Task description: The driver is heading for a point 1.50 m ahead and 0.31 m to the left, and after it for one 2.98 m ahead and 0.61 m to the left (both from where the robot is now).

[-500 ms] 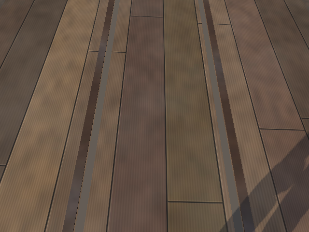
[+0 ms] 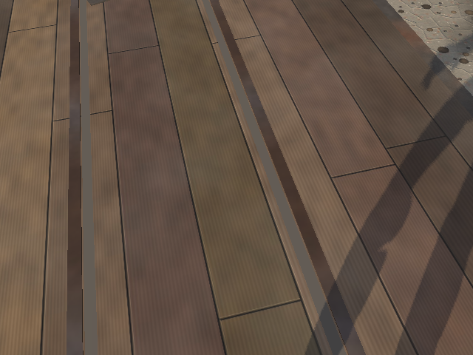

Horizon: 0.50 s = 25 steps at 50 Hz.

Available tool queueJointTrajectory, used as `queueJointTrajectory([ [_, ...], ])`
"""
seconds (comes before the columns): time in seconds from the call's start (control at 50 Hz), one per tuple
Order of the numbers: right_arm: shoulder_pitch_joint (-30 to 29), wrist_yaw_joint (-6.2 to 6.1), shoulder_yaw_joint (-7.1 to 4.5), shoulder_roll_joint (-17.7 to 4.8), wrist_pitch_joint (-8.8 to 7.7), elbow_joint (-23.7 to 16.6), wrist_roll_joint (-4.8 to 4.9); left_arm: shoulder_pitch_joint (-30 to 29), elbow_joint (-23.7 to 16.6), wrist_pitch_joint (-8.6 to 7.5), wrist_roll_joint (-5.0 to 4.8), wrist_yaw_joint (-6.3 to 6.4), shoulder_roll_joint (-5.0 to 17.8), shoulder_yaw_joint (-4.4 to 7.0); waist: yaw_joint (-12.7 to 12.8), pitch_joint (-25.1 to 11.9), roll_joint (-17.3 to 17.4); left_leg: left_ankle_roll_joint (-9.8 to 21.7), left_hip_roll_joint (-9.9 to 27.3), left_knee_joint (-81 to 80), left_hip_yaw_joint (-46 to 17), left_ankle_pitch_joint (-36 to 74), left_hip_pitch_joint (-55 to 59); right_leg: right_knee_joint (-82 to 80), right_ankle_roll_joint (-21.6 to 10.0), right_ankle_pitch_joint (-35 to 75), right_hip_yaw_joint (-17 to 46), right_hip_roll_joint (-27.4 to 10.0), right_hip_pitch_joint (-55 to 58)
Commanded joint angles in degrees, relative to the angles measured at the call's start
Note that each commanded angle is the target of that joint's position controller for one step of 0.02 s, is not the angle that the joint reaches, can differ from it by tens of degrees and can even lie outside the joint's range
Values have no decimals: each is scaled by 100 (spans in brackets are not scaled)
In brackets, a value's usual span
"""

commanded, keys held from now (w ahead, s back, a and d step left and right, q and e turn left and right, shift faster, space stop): q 0.02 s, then w+q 0.52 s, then w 0.20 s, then w+e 0.26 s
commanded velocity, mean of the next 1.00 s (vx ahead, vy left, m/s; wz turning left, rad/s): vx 0.37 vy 0.00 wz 0.25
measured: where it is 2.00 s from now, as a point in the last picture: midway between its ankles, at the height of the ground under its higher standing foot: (179, 234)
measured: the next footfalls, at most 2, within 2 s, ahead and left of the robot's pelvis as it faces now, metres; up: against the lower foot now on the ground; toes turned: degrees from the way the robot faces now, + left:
left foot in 0.34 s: +0.06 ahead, +0.15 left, +0.00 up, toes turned +13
right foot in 0.84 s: +0.47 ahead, +0.08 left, +0.00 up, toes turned +21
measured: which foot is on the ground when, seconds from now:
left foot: up 0.00-0.32, down 0.34-0.84, up 0.86-1.00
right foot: down 0.00-0.34, up 0.36-0.82, down 0.84-1.00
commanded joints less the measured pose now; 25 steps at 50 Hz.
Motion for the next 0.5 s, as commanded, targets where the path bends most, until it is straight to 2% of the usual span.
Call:
queueJointTrajectory([
  [0.02, 122, -22, -134, -496, 21, -207, 36, -333, -183, -190, 12, 32, 783, 209, 40, -492, -1083, -108, 90, 339, -261, 247, -31, -691, -985, 3061, 791, -1408, 371],
  [0.04, 163, -15, -117, -471, 27, -195, 65, -252, -127, -168, 2, 53, 855, 247, 105, -560, -1068, -84, 36, 275, -151, 368, 8, -810, -997, 2313, 732, -1387, 412],
  [0.08, -160, -14, -123, -563, 17, -329, 142, 127, 15, -102, -92, 105, 1226, 394, 457, -281, -1129, 56, -57, 446, 53, 331, -527, -1296, -1134, -210, 1120, -1582, 559],
  [0.1, -356, -15, -133, -603, 0, -441, 170, 286, 92, -101, -141, 130, 1298, 431, 562, -55, -1156, 146, 2, 518, -17, 246, -945, -1548, -1187, -1153, 1445, -1771, 668],
  [0.12, -487, -16, -133, -591, -24, -520, 187, 370, 153, -131, -173, 147, 1265, 437, 597, 133, -1132, 236, 73, 492, -111, 204, -1275, -1718, -1198, -1600, 1655, -1915, 806],
  [0.16, -519, 7, -115, -494, -97, -564, 173, 402, 229, -230, -207, 155, 1189, 450, 567, 224, -997, 389, 186, 316, -192, 244, -1514, -1864, -1163, -1641, 1669, -2049, 1088],
  [0.22, -304, 119, -88, -369, -188, -506, 168, 162, 231, -342, -231, 92, 1231, 504, 382, 105, -905, 584, 219, -162, -10, 398, -926, -1900, -1026, -1185, 1092, -1918, 908],
  [0.28, 86, 229, -101, -353, -207, -361, 195, -64, 229, -355, -309, -16, 1320, 552, 110, 0, -809, 746, 27, -922, 374, 966, 136, -1666, -864, -1022, 467, -1736, 366],
  [0.3, 376, 244, -114, -335, -208, -241, 188, -146, 240, -340, -341, -34, 1305, 552, -61, -57, -713, 794, -129, -1266, 570, 1250, 683, -1361, -760, -1153, 213, -1633, 55],
  [0.32, 778, 235, -162, -397, -201, -68, 179, -146, 257, -339, -326, -44, 1186, 519, -216, -149, -566, 851, -332, -1387, 690, 1241, 1312, -859, -624, -1258, -49, -1465, -340],
  [0.34, 1361, 197, -281, -636, -201, 99, 214, -174, 244, -363, -247, -58, 906, 428, -435, -267, -133, 1050, -303, -1639, 345, 1004, 2085, 277, -374, -1053, -487, -1154, -895],
  [0.36, 1944, 104, -478, -1400, -233, 94, 196, -452, -38, -420, -71, -79, 461, 284, -582, -302, 1513, 1755, 1081, -2676, -2182, 204, 2792, 2834, 214, -1431, -1139, -383, -2378],
  [0.38, 1784, 192, -426, -1538, -396, -155, 87, -725, -300, -570, -190, -84, 605, 297, -520, -313, 1365, 2591, 1754, -3613, -4519, -1025, 2857, 3879, 205, -1972, 56, 107, -3634],
  [0.4, 1392, 216, -333, -1177, -510, -293, 60, -680, -265, -691, -368, -141, 975, 366, -382, -2, 783, 2518, 1807, -3723, -4204, -1111, 2795, 4162, 68, -1517, 412, -311, -4013],
  [0.42, 1132, 220, -245, -889, -567, -379, 75, -507, -154, -767, -368, -179, 1134, 401, -205, 189, 531, 2288, 1573, -3624, -3614, -661, 2620, 3973, -38, -898, 405, -502, -3948],
  [0.44, 933, 207, -209, -806, -564, -445, 98, -410, -38, -806, -233, -162, 1146, 417, -86, 224, 191, 2083, 1334, -3538, -3083, 51, 2458, 3662, -32, -449, 381, -627, -3753],
  [0.46, 837, 177, -174, -752, -547, -481, 100, -411, -2, -819, -115, -149, 1175, 443, -16, 227, 135, 1935, 1131, -3534, -2649, 782, 2300, 3251, 20, -90, 377, -681, -3484],
  [0.5, 927, 101, -157, -760, -533, -516, 73, -450, 27, -786, -91, -166, 1050, 429, 16, 132, 205, 1831, 865, -3587, -2112, 1907, 2162, 2773, 186, 503, 243, -543, -3118],
])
